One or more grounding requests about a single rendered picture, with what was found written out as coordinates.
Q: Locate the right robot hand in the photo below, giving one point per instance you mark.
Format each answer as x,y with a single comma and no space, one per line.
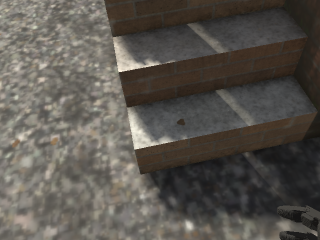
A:
305,215

